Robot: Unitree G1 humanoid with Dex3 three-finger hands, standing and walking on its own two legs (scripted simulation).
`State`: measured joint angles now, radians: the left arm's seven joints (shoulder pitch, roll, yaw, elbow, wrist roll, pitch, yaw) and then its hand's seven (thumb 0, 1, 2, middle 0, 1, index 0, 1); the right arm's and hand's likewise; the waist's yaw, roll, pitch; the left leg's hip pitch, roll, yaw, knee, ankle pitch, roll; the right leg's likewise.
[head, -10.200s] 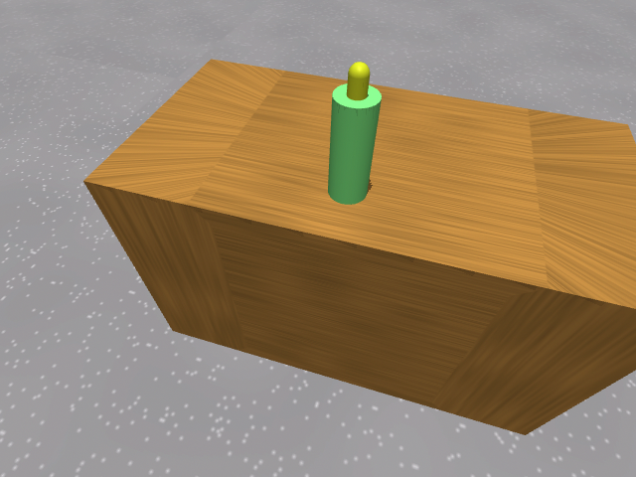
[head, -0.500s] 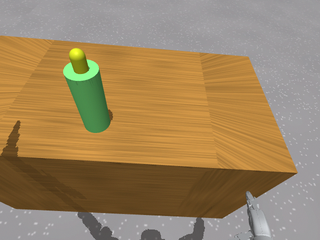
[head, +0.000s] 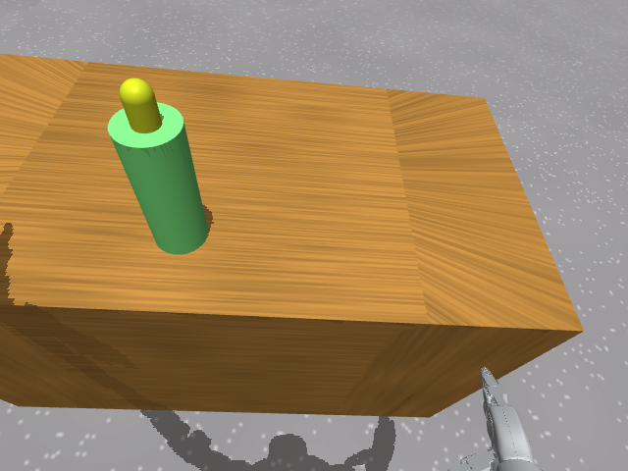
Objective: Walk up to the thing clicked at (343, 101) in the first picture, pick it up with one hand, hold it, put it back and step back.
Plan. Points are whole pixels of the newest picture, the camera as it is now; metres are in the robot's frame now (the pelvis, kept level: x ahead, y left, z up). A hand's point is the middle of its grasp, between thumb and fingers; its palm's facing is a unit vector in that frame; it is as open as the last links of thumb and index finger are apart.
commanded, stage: go down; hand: left
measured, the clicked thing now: (162, 173) +0.49 +0.18 +0.08
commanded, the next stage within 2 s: approach in 0.58 s
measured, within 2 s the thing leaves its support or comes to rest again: neither
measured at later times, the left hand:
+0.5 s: hand out of the picture +0.37 +0.38 +0.14, palm faces +0.22 -0.98 +0.01, open 17.7 cm
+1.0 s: hand out of the picture +0.39 +0.35 +0.09, palm faces +0.16 -0.99 +0.03, open 17.7 cm
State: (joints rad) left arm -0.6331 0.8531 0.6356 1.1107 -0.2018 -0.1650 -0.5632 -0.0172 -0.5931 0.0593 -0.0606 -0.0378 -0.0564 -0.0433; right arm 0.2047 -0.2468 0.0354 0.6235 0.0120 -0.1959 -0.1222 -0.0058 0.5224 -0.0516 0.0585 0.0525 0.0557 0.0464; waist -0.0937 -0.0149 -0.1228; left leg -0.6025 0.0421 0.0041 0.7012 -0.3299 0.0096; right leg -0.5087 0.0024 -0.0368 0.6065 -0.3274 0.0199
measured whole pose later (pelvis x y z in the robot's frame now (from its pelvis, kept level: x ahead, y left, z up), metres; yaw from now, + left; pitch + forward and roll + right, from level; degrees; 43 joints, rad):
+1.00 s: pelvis -0.01 +0.01 -0.01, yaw +0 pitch +14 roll -3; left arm -0.61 0.73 0.54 1.08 -0.23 -0.21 -0.52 -0.02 -0.58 0.04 -0.06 -0.03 -0.05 -0.04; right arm 0.23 -0.24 0.04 0.56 0.00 -0.19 -0.11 -0.01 0.54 -0.05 0.06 0.05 0.06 0.05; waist -0.08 -0.01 -0.12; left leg -0.68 0.04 0.00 0.79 -0.36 0.02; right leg -0.58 0.00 -0.04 0.70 -0.36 0.03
